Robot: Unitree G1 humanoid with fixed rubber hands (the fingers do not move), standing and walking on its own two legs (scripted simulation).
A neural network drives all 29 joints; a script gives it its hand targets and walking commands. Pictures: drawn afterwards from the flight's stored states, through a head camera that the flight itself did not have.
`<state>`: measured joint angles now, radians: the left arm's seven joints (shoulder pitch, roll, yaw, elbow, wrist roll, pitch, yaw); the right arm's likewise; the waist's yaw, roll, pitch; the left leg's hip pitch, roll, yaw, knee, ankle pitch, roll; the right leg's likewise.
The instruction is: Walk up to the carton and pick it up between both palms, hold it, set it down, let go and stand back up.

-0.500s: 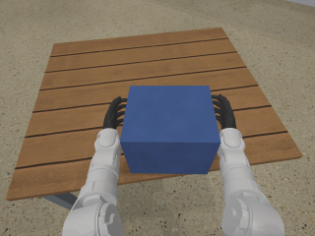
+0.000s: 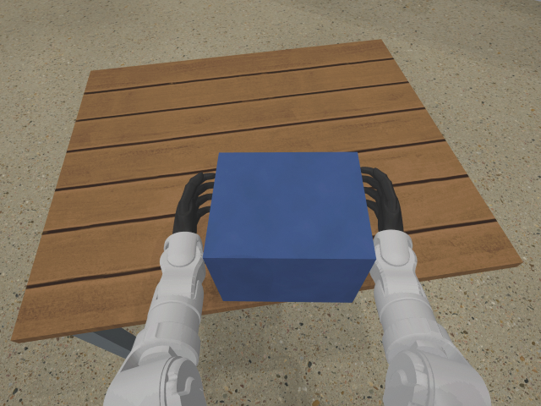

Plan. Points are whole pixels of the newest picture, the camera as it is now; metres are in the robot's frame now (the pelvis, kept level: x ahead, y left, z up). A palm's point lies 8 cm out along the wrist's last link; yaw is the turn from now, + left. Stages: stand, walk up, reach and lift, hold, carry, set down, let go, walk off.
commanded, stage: set down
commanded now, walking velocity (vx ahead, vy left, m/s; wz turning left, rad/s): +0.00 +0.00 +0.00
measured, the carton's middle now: (287, 229) +0.38 -0.02 +0.00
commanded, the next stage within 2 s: none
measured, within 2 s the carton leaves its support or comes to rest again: neither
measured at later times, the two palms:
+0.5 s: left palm (188, 226) +0.38 +0.13 +0.03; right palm (387, 220) +0.37 -0.17 +0.03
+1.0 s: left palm (187, 232) +0.38 +0.14 +0.00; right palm (381, 223) +0.38 -0.17 +0.01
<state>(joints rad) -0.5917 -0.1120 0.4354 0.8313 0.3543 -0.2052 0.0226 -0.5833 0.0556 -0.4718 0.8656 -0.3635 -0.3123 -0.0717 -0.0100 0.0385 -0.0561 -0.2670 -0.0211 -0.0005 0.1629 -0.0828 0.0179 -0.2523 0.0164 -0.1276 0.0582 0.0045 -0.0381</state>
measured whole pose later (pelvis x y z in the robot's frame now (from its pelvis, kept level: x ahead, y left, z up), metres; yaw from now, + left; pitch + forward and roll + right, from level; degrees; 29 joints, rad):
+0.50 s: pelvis -0.01 -0.01 +0.00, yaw +1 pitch +11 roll +0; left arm -0.63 -0.12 0.54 0.81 0.43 -0.23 -0.04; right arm -0.61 0.13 -0.59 0.79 -0.49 -0.30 -0.04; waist -0.01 0.03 -0.03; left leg -0.29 -0.01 -0.02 0.17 -0.07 0.00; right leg -0.28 0.02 -0.14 0.08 0.00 -0.05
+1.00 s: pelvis +0.00 +0.00 -0.01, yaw -5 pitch +17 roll +0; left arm -0.61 0.00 0.33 1.00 0.17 -0.28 0.10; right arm -0.65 -0.03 -0.23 1.05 -0.09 -0.30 -0.11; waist 0.04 -0.01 -0.15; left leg -0.42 0.00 0.08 0.23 -0.11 0.02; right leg -0.45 0.03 -0.05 0.18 -0.02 -0.04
